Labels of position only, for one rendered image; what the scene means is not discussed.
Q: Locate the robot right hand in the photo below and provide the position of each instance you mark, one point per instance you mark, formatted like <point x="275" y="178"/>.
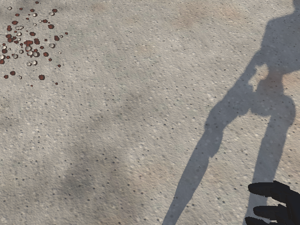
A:
<point x="284" y="215"/>

